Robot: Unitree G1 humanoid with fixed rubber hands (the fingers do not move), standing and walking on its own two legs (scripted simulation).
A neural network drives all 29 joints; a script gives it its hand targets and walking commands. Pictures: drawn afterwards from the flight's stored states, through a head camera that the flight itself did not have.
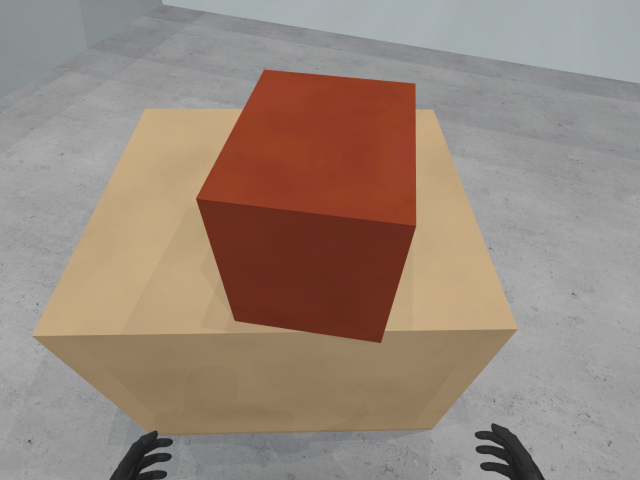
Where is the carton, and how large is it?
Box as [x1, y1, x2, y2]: [196, 70, 415, 342]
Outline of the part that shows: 264,70 196,198 234,319 244,322 380,342 415,227 415,84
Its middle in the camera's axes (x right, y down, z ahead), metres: +0.00 -0.05 +0.64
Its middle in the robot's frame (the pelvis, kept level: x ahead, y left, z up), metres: +0.51 +0.00 +0.02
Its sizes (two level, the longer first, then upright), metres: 0.314 0.250 0.289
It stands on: a pedestal, 0.64 m high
